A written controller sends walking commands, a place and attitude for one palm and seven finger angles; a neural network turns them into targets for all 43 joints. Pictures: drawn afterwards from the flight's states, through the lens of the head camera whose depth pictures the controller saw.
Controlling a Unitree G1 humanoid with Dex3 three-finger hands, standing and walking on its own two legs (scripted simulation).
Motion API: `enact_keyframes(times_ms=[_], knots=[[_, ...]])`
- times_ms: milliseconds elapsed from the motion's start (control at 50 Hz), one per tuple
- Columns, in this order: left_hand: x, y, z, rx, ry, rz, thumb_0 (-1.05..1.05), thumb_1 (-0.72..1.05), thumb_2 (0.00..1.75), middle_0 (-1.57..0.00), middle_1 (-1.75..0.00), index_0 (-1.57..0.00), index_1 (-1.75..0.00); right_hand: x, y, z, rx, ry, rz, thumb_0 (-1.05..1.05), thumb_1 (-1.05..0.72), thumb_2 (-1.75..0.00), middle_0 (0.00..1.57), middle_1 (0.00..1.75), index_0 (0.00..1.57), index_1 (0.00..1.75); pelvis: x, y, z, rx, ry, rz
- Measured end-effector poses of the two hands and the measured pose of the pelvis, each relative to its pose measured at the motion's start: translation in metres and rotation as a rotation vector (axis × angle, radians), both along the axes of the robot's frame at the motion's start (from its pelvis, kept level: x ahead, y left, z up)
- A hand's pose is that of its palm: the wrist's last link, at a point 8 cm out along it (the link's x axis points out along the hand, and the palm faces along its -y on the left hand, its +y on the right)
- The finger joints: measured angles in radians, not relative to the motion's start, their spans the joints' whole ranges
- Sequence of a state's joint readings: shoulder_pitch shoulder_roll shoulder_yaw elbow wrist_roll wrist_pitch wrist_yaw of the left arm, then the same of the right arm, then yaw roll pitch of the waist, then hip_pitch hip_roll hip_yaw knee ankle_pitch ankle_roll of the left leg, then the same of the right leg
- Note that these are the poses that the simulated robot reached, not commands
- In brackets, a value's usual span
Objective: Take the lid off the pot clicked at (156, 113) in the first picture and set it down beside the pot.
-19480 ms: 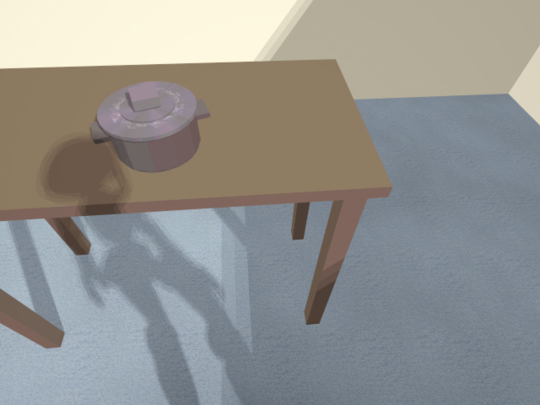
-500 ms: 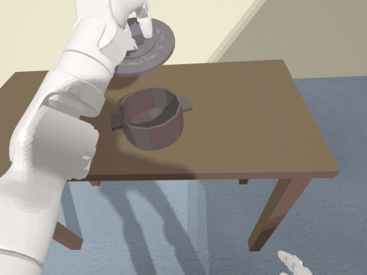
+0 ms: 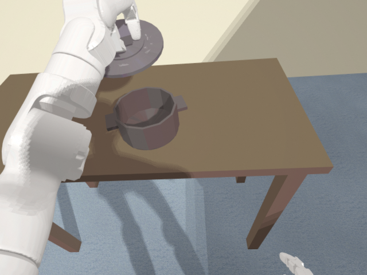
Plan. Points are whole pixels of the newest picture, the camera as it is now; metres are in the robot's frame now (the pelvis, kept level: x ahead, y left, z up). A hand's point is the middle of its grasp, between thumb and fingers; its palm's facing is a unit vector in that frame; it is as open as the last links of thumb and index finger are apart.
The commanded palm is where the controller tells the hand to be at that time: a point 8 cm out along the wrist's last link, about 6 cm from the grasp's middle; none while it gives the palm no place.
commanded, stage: move the lid sideways beside the pot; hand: left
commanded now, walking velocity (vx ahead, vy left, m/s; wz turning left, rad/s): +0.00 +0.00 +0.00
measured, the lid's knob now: (118, 35) +0.51 +0.11 +0.28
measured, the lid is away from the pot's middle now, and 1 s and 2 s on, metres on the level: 0.03 0.16 0.25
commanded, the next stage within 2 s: lower the lid onto the table in 1.84 s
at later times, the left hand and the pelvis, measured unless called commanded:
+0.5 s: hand (77, 45) +0.47 +0.18 +0.29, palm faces -0.15 -0.04 -0.99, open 6.8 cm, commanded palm +0.45 +0.18 +0.36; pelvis +0.00 +0.01 +0.00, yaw +1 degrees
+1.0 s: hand (47, 45) +0.47 +0.23 +0.29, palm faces -0.15 -0.07 -0.99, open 6.8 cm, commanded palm +0.45 +0.24 +0.36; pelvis +0.00 +0.01 +0.00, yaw +1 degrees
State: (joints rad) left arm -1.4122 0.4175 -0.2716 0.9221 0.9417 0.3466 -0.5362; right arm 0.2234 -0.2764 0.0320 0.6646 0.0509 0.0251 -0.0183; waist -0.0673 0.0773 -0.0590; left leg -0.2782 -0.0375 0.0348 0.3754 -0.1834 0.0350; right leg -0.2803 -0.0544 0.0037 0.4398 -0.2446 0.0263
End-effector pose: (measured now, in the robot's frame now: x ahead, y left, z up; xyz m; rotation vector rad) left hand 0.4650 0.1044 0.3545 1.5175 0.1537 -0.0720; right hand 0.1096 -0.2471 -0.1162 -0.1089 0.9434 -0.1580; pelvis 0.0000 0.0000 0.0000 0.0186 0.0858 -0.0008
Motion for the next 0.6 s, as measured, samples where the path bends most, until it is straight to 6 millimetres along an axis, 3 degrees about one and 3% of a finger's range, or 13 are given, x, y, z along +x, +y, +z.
enact_keyframes(times_ms=[300,600], knots=[[-0.003,0.056,-0.003,0.004,0.009,0.056,0.02,0.20,0.89,-0.55,-0.90,-0.78,-1.02,-0.003,-0.009,0.008,-0.045,0.029,-0.013,0.01,-0.91,-0.90,0.20,0.30,0.20,0.30,0.003,0.002,0.000,-0.010,-0.004,0.015],[-0.006,0.083,-0.006,0.021,0.017,0.092,0.02,0.20,0.89,-0.55,-0.90,-0.78,-1.02,0.008,0.011,0.006,-0.012,0.019,0.007,0.01,-0.91,-0.90,0.20,0.30,0.20,0.30,0.000,0.011,0.000,-0.014,0.001,0.021]])
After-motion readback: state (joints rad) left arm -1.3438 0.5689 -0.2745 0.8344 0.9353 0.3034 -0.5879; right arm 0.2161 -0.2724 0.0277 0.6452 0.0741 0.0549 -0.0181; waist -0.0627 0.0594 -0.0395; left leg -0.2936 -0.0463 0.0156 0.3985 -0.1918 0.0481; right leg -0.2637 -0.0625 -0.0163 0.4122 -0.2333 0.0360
